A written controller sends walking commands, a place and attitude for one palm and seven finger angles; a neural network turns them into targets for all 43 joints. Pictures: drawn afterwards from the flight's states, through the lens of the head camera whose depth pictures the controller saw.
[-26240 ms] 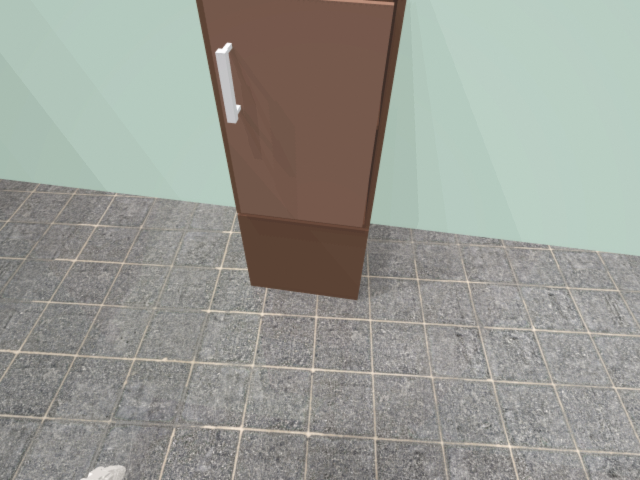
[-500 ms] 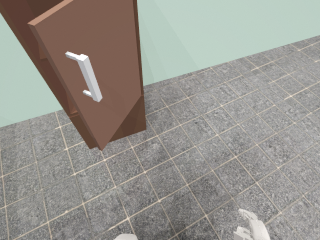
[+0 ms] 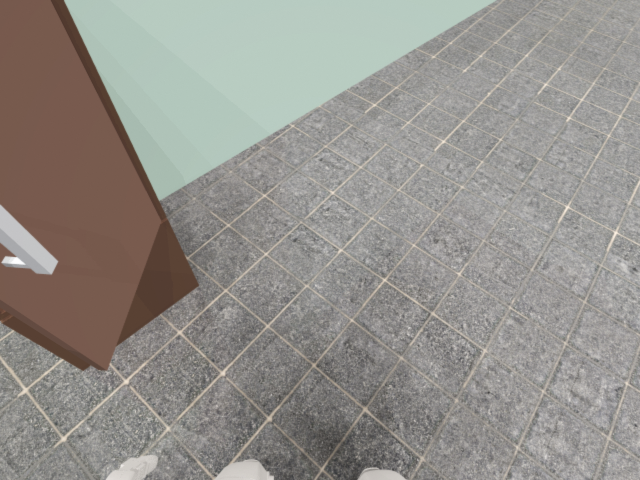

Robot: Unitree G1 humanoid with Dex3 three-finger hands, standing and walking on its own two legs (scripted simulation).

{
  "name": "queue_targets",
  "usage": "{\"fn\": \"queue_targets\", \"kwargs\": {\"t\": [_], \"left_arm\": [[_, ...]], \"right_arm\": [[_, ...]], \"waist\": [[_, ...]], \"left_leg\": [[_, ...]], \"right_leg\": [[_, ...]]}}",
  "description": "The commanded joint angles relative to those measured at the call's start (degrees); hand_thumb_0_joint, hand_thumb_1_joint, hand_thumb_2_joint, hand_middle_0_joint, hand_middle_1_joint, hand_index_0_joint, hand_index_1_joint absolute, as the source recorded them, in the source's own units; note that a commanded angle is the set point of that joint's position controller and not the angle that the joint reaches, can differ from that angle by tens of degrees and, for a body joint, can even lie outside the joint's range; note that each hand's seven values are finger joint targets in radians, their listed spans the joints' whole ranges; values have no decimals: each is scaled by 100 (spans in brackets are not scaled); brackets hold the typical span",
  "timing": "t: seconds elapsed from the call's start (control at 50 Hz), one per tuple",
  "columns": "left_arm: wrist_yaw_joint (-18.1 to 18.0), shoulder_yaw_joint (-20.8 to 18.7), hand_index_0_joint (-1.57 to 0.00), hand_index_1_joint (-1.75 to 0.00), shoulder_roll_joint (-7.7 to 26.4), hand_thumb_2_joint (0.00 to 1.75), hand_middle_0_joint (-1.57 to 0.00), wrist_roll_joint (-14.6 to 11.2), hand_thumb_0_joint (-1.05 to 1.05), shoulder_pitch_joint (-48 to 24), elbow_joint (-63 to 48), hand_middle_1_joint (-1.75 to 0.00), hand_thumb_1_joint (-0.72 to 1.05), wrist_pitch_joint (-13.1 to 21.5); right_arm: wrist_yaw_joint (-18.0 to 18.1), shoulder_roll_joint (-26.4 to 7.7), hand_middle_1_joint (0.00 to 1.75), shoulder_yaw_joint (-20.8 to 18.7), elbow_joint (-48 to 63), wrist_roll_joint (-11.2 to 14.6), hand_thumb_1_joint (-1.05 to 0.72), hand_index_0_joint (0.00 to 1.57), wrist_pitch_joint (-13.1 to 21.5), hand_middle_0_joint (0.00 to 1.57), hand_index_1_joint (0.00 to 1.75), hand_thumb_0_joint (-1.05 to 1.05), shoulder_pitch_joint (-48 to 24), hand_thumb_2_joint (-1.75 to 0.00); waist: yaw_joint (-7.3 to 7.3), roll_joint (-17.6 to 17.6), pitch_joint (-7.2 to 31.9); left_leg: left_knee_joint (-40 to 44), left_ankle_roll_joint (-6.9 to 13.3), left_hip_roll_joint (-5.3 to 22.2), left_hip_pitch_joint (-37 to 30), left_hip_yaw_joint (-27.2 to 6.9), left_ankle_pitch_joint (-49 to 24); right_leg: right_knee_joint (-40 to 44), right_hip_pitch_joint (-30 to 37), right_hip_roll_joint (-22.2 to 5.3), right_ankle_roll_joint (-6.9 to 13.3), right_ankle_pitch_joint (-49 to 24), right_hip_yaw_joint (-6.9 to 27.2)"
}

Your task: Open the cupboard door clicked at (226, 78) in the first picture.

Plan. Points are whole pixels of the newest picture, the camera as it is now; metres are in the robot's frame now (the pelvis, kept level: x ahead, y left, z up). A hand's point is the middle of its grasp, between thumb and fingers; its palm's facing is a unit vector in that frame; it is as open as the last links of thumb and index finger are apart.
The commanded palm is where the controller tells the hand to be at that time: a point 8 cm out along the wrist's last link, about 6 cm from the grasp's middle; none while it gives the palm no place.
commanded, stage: walk to a spot facing it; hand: left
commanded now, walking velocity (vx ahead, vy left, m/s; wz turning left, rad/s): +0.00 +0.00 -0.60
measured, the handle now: out of the picture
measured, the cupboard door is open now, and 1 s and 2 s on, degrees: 42 42 42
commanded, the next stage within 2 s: turn to face it in 1.84 s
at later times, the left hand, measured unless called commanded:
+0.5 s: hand (218, 442) +0.18 +0.15 -0.15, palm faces -0.28 -0.93 -0.24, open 7.4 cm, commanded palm none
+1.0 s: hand (360, 286) +0.43 -0.06 -0.16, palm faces -0.62 -0.75 -0.22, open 7.4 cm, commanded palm none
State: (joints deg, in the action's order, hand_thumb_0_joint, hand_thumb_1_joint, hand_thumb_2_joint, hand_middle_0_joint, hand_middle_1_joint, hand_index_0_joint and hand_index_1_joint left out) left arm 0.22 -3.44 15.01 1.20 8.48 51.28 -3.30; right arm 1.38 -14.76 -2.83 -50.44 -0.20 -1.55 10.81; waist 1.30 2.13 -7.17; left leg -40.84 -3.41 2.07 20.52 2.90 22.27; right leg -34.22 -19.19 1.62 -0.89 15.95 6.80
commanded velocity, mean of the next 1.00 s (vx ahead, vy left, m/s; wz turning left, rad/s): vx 0.23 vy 0.00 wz -0.55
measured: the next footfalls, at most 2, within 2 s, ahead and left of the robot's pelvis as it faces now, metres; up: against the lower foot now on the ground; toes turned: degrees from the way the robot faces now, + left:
left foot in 0.02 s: +0.06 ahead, +0.13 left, +0.00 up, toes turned +2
right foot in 0.30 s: +0.03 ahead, -0.14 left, +0.00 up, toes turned -15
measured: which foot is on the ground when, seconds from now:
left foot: up 0.00-0.00, down 0.02-0.30, up 0.32-0.58, down 0.60-0.98, up 1.00-1.00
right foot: down 0.00-0.02, up 0.04-0.28, down 0.30-0.60, up 0.62-0.96, down 0.98-1.00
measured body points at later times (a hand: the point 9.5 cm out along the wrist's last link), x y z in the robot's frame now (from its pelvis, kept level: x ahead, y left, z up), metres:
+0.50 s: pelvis +0.04 -0.03 +0.01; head +0.10 -0.04 +0.45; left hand +0.19 +0.20 -0.14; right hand +0.04 -0.30 -0.13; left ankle +0.07 +0.11 -0.68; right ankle -0.01 -0.13 -0.73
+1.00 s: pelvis +0.18 -0.12 -0.01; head +0.22 -0.15 +0.43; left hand +0.46 -0.02 -0.14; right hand -0.04 -0.26 -0.15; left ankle +0.14 +0.08 -0.70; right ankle +0.17 -0.24 -0.73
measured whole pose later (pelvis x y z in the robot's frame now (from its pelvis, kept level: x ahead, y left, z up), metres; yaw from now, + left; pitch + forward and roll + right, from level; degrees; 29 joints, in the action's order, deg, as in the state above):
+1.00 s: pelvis +0.18 -0.12 -0.01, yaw -36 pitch +1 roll +0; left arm 3.4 -4.2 14.8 1.2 1.3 50.6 1.4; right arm -0.1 -12.0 -1.2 -58.7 -1.2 0.6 25.9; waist 3.1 0.7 -6.6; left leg -47.3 -3.8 10.8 8.2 11.8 28.8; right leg -37.3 -24.8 -2.3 4.1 12.4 -6.6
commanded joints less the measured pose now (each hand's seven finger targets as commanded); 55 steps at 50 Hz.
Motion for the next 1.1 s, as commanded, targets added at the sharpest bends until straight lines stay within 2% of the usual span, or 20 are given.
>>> {"fn": "queue_targets", "kwargs": {"t": [0.0, 0.02, 0.12, 0.22, 0.24, 0.26, 0.28, 0.3, 0.52, 0.54, 0.58, 0.62, 0.72, 0.84, 0.9, 0.92, 0.94, 0.96, 0.98, 1.08], "left_arm": [[42, -146, -20, -30, 435, 90, -20, -93, 0, -175, -737, -30, 90, 81], [107, -203, -20, -30, 571, 90, -20, -54, 0, -264, -795, -30, 90, 119], [226, -128, -20, -30, 203, 90, -20, -24, 0, -368, -596, -30, 90, 86], [185, -126, -20, -30, 270, 90, -20, -43, 0, -96, -531, -30, 90, 180], [156, -173, -20, -30, 448, 90, -20, -21, 0, 208, -439, -30, 90, 215], [75, -283, -20, -30, 952, 90, -20, 28, 0, 516, -341, -30, 90, 262], [-8, -403, -20, -30, 1457, 90, -20, 8, 0, 882, -211, -30, 90, 273], [-38, -403, -20, -30, 1524, 90, -20, -37, 0, 979, -217, -30, 90, 246], [52, -367, -20, -30, 963, 90, -20, 13, 0, 122, -199, -30, 90, 386], [78, -318, -20, -30, 765, 90, -20, 14, 0, -28, -267, -30, 90, 392], [174, -192, -20, -30, 208, 90, -20, -55, 0, -345, -684, -30, 90, 402], [274, -262, -20, -30, 324, 90, -20, 70, 0, -699, -632, -30, 90, 484], [437, -95, -20, -30, -54, 90, -20, 41, 0, -534, -410, -30, 90, 345], [424, -74, -20, -30, -15, 90, -20, 39, 0, -1037, -502, -30, 90, 331], [378, -165, -20, -30, 219, 90, -20, 50, 0, -145, -199, -30, 90, 390], [316, -266, -20, -30, 550, 90, -20, 64, 0, 901, 136, -30, 90, 467], [183, -499, -20, -30, 1322, 90, -20, 77, 0, 1944, 357, -30, 90, 533], [106, -526, -20, -30, 1639, 90, -20, -95, 0, 1983, 422, -30, 90, 496], [48, -449, -20, -30, 1490, 90, -20, -113, 0, 1302, 219, -30, 90, 452], [8, -222, -20, -30, 620, 90, -20, 33, 0, -18, -64, -30, 90, 585]], "right_arm": [[124, -1424, 30, -273, 203, -189, -90, 20, 213, 20, 30, 0, 1037, -90], [107, -1469, 30, -261, 358, -210, -90, 20, 223, 20, 30, 0, 844, -90], [117, -934, 30, -148, 282, -213, -90, 20, 238, 20, 30, 0, 566, -90], [48, -1065, 30, -249, 182, -146, -90, 20, 162, 20, 30, 0, 748, -90], [21, -1023, 30, -259, 227, -108, -90, 20, 140, 20, 30, 0, 655, -90], [-2, -715, 30, -230, 354, -41, -90, 20, 114, 20, 30, 0, 550, -90], [-11, -378, 30, -119, 650, -4, -90, 20, 76, 20, 30, 0, 58, -90], [5, -439, 30, -96, 635, -6, -90, 20, 29, 20, 30, 0, -10, -90], [-125, -312, 30, -155, 300, -66, -90, 20, 285, 20, 30, 0, 240, -90], [-71, -471, 30, -188, 132, -64, -90, 20, 338, 20, 30, 0, 767, -90], [73, -1445, 30, -358, -86, -263, -90, 20, 426, 20, 30, 0, 1955, -90], [13, -1159, 30, -264, 45, -243, -90, 20, 480, 20, 30, 0, 1522, -90], [25, -645, 30, -93, -89, -176, -90, 20, 581, 20, 30, 0, 1302, -90], [-52, -706, 30, -121, -278, -239, -90, 20, 504, 20, 30, 0, 1484, -90], [-56, -811, 30, -96, -299, -205, -90, 20, 460, 20, 30, 0, 1247, -90], [-95, -739, 30, -55, -230, -129, -90, 20, 472, 20, 30, 0, 1059, -90], [-160, -318, 30, 34, 57, 4, -90, 20, 491, 20, 30, 0, 805, -90], [-126, -346, 30, -12, 251, 24, -90, 20, 481, 20, 30, 0, 311, -90], [-123, -414, 30, -72, 208, 4, -90, 20, 456, 20, 30, 0, 202, -90], [-170, -80, 30, -67, -340, -153, -90, 20, 242, 20, 30, 0, 874, -90]], "waist": [[219, -2068, 941], [190, -1155, 804], [-18, -1489, 842], [-33, -1359, 1047], [-168, -1052, 1062], [-310, 215, 1166], [-609, 1465, 994], [-694, 1085, 936], [60, 591, 537], [322, 91, 665], [777, -2318, 894], [479, -784, 324], [137, -1237, 606], [205, -1150, 308], [-369, -851, 637], [-869, -266, 1126], [-1304, 1394, 1778], [-1224, 1251, 1506], [-907, 750, 976], [82, 548, 792]], "left_leg": [[2790, 1246, 2582, -1469, -2907, -878], [2778, 1629, 2775, -681, -2924, -515], [1884, 946, 1533, -1276, -378, -3496], [1182, 646, 1627, -1346, 117, -3484], [739, 399, 1448, -974, 316, -2986], [-247, 64, 956, 211, 740, -1576], [-1360, -131, 265, 1262, 657, 1457], [-2002, -62, 337, 1392, -32, 1518], [862, -11, -118, -824, 206, -381], [1502, 55, 63, -1917, 65, -366], [3114, 1166, 2785, -2866, -3368, 1737], [3115, 1376, 2618, -1837, -2938, 979], [2657, 807, 1651, -2103, -9, -2116], [2648, 760, 1814, -1622, 648, -1928], [1220, 562, 1670, -1201, 1054, -3226], [-188, 359, 1340, -283, 1304, -3378], [-2366, 70, 442, 1608, 1466, -358], [-3542, 84, 320, 2398, 369, 1417], [-3719, 92, 692, 2511, -130, 919], [-1769, -32, 706, 743, 77, -322]], "right_leg": [[-1945, -1478, 229, -65, 2015, -514], [-2681, -1171, -198, -47, 1848, -272], [-2023, -852, -281, -175, 1241, -965], [236, 437, -74, 23, 240, -1308], [899, 1034, -160, 123, -617, -1167], [1268, 2045, -1243, 512, -2014, 253], [1528, 2092, -2465, 1232, -3304, 1634], [1618, 1731, -2465, 1544, -2099, 1806], [1452, -1, -1036, 985, 936, 1232], [944, -806, -746, 751, 1242, 1004], [-2302, -2590, 209, 148, 2114, -617], [-3469, -2662, -504, 167, 1152, -343], [-2465, -2107, -720, -28, 72, -901], [-740, -975, -481, 154, -14, -1418], [-64, 775, -101, 419, -23, -1698], [217, 2502, -188, 664, 57, -1378], [1086, 3938, -1961, 1344, 562, 1448], [2046, 3449, -2777, 1742, 566, 2850], [2302, 2426, -2686, 1757, 1934, 2619], [2272, 370, -1499, 1134, 405, 302]]}}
